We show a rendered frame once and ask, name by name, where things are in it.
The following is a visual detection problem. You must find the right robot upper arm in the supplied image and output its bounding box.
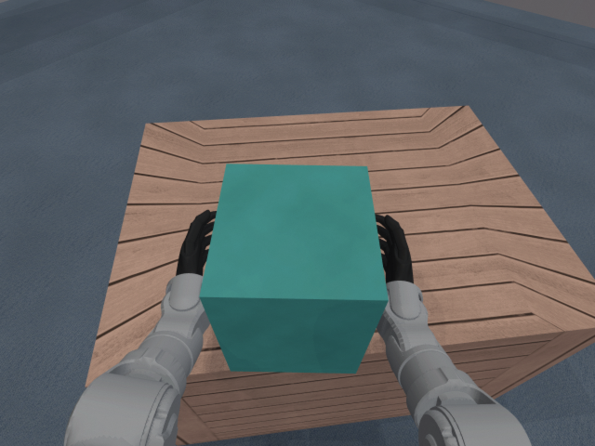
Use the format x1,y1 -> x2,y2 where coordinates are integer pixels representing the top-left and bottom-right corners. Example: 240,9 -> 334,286
418,404 -> 530,446

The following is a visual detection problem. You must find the left robot forearm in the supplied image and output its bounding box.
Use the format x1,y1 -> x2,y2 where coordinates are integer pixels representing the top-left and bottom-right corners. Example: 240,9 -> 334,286
64,273 -> 210,446

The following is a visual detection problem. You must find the carton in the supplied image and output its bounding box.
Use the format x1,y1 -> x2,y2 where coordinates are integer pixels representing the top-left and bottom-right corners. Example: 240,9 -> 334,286
199,164 -> 389,374

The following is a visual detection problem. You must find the left robot upper arm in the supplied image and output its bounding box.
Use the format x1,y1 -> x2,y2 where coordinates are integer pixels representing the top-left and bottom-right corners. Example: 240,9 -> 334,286
66,373 -> 180,446

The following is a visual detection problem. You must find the robot left hand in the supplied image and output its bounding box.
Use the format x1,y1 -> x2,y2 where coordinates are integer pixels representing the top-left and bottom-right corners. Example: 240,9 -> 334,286
176,210 -> 217,276

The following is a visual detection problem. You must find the pedestal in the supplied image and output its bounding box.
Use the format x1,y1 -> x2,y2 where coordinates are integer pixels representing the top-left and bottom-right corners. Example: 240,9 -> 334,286
85,106 -> 595,446

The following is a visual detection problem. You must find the right robot forearm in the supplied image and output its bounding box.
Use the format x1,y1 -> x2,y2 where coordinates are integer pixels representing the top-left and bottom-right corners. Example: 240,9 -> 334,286
377,281 -> 532,446

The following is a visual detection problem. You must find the robot right hand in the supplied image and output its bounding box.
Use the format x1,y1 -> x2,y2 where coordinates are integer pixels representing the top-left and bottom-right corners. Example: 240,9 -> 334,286
375,215 -> 414,283

